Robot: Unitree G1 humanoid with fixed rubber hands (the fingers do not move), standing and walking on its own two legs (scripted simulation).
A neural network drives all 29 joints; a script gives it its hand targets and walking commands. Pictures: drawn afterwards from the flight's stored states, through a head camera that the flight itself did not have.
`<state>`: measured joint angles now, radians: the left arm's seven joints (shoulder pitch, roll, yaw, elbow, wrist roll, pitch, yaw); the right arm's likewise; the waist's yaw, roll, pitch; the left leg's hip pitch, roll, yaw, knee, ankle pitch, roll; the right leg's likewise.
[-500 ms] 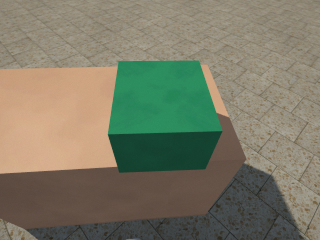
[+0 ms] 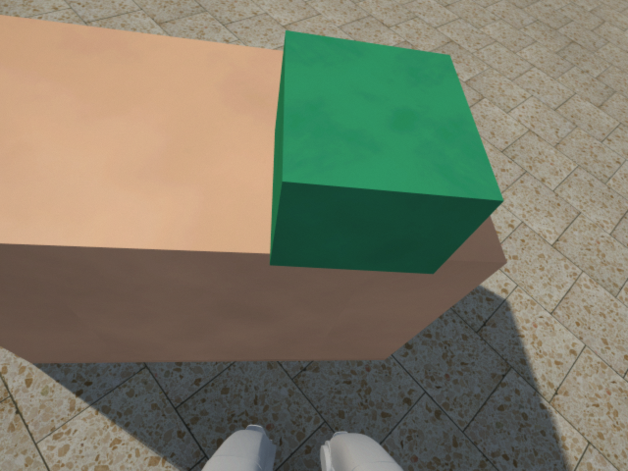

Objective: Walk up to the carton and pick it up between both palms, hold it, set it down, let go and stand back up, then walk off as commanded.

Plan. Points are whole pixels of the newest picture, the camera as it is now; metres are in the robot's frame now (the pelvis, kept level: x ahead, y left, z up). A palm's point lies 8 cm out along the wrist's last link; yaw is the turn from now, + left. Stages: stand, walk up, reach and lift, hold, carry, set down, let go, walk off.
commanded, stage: walk off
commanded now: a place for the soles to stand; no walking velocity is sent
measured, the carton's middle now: (362, 157) +0.57 -0.05 +0.02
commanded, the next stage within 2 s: none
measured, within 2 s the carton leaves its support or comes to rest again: neither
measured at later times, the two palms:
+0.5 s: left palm out of the picture -0.07 +0.22 -0.15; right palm out of the picture -0.02 -0.38 -0.15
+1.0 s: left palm out of the picture -0.12 +0.13 -0.08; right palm out of the picture -0.22 -0.46 -0.13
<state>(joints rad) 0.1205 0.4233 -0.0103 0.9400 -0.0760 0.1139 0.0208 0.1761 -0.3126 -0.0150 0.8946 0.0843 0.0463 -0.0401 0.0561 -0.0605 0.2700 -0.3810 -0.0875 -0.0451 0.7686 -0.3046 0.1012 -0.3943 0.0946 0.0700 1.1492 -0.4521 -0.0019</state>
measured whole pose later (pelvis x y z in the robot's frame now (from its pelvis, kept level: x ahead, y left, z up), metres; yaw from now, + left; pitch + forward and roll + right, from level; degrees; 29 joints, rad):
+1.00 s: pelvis -0.21 -0.18 +0.01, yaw +1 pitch -4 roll +4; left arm 0.15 0.35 0.04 0.93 -0.08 0.03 0.01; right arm 0.35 -0.34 -0.02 0.88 0.08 0.06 -0.01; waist -0.04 0.00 0.15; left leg -0.03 -0.14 -0.12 0.46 -0.38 0.08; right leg -0.44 0.11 0.02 0.79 -0.30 0.05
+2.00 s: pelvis -0.10 -0.12 -0.02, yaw +3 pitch -6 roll -2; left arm 0.20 0.44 0.04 0.92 -0.08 -0.03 0.10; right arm 0.22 -0.40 -0.02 0.87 0.07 0.04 0.04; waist -0.01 0.01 0.24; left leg -0.32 -0.08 -0.06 0.97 -0.52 0.07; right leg -0.34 0.05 0.12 0.86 -0.41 0.01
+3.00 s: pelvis -0.24 -0.01 -0.04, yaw +6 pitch -10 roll -3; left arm 0.15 0.44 0.04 0.92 -0.08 0.02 0.06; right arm 0.13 -0.33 -0.03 0.88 0.07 0.02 0.00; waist -0.01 -0.06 0.29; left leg -0.29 -0.07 -0.08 1.03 -0.59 0.04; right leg -0.43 0.06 0.18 0.99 -0.44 -0.02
